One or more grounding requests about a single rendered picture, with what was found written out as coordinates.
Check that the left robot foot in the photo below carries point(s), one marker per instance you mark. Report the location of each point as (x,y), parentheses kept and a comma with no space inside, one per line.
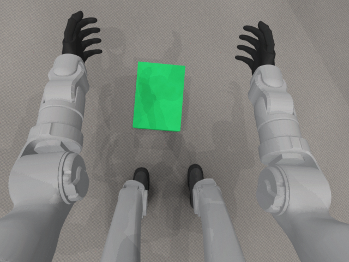
(142,175)

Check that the left robot upper arm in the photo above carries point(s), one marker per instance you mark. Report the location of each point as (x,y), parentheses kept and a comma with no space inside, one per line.
(43,188)

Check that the carton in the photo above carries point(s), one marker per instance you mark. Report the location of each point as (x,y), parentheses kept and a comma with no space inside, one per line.
(159,96)

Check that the left robot hand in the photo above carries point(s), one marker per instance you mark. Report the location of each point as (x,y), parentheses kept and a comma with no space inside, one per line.
(73,36)

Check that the right robot foot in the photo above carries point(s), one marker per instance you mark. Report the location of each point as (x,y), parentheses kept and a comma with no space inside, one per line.
(195,174)

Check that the robot right forearm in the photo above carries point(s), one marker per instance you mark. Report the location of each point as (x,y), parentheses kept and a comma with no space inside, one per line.
(281,141)

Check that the right robot hand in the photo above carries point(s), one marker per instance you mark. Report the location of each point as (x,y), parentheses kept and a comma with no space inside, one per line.
(264,47)

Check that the robot left forearm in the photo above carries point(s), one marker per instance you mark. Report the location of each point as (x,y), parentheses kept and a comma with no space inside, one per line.
(61,111)

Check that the right robot upper arm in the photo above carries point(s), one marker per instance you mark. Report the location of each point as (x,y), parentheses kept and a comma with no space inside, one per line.
(298,197)

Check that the robot foot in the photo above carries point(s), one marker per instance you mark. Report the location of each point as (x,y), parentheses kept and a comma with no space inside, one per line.
(142,175)
(195,174)

